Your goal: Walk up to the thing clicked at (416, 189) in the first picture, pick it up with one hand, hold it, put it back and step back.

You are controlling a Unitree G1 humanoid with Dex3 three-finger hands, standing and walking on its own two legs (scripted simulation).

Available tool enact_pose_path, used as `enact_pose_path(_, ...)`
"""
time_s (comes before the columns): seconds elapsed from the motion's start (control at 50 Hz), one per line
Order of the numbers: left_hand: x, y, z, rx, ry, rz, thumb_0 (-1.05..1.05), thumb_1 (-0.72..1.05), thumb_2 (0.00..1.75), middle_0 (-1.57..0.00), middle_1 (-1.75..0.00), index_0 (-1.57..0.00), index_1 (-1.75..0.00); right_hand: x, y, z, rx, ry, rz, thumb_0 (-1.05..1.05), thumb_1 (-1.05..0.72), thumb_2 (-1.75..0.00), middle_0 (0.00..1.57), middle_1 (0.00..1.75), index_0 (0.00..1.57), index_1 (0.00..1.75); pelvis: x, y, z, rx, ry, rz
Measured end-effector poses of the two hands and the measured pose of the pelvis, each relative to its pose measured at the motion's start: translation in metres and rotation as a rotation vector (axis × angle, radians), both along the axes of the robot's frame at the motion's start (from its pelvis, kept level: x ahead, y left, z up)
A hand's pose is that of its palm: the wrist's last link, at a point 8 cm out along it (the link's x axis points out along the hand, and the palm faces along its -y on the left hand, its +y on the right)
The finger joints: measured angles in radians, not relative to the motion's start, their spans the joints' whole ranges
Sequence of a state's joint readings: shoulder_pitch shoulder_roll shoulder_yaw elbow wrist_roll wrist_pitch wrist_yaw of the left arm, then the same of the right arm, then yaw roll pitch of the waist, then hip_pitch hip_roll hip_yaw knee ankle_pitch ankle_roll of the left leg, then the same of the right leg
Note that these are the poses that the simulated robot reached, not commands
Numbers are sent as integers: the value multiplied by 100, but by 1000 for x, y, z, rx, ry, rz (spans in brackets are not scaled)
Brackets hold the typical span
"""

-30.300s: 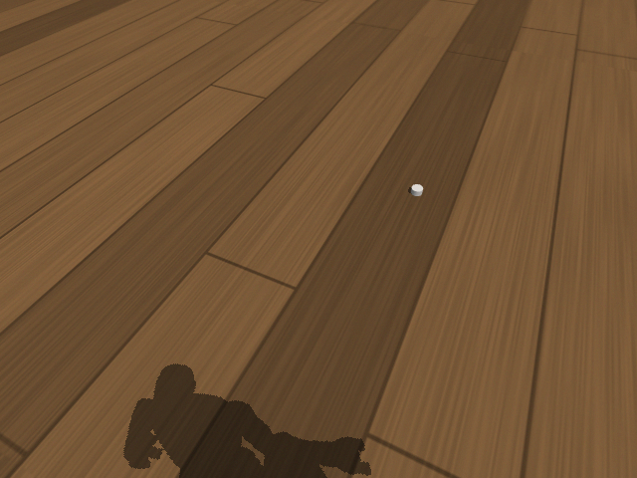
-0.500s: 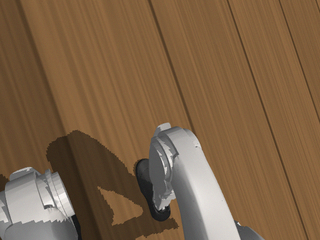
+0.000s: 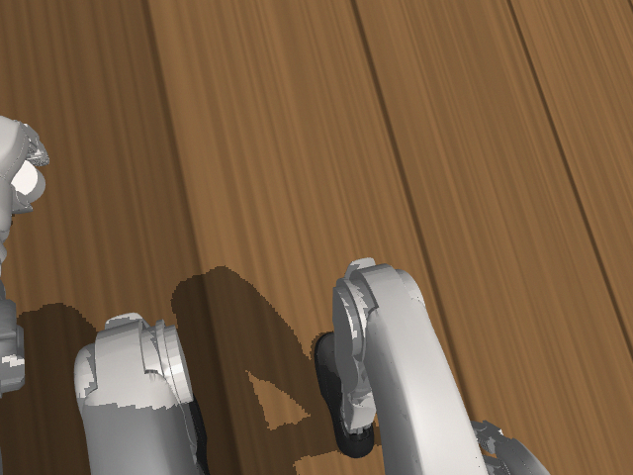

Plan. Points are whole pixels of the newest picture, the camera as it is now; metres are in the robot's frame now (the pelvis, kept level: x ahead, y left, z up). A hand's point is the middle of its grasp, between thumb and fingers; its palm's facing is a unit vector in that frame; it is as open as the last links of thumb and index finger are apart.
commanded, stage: settle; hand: left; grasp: from above
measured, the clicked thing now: (17, 181) +0.51 +0.30 -0.19
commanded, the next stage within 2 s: lift in 0.04 s
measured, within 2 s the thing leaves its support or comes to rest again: neither
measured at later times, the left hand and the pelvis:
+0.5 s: hand out of the picture +0.46 +0.30 -0.09, palm faces -0.45 -0.08 -0.89, open 7.2 cm; pelvis -0.01 +0.00 +0.04, yaw +2 degrees
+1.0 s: hand out of the picture +0.39 +0.30 +0.08, palm faces -0.41 -0.10 -0.91, open 7.4 cm; pelvis +0.00 +0.00 +0.17, yaw +5 degrees
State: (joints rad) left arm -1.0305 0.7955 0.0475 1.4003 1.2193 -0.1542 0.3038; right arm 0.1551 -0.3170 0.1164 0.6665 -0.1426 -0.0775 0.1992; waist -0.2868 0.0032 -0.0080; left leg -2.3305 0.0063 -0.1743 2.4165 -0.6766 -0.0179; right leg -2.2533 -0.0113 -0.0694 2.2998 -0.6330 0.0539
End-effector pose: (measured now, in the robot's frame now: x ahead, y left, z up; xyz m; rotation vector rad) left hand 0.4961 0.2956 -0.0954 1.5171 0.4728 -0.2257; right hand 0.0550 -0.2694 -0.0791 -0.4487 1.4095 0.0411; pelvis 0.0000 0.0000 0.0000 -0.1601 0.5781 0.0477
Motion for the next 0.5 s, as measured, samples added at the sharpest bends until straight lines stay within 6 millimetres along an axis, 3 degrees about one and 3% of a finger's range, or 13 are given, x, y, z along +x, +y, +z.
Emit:
enact_pose_path(0.3, -3, 1, 26, -16, 9, 1, 0, 37, 14, -96, -33, -100, -28, -26, -2, 12, -47, 54, -91, 0, -92, -90, 20, 30, 20, 30, -3, 1, 13, 5, 16, 9)
enact_pose_path(0.5, -25, 9, 61, -22, 28, 4, 0, 37, 19, -92, -38, -96, -32, -18, -1, 30, -49, 26, -134, 0, -92, -90, 20, 30, 20, 30, -5, 4, 38, 16, 30, 24)
